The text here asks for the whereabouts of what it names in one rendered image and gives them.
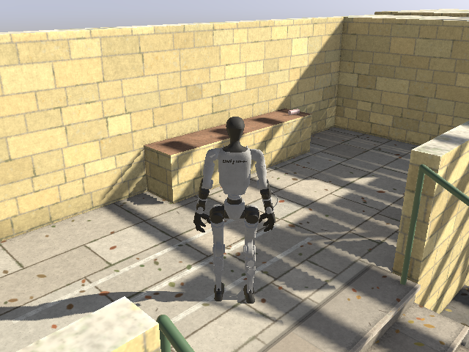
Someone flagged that stairs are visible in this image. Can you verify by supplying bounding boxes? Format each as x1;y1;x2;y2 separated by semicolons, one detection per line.
359;295;469;352

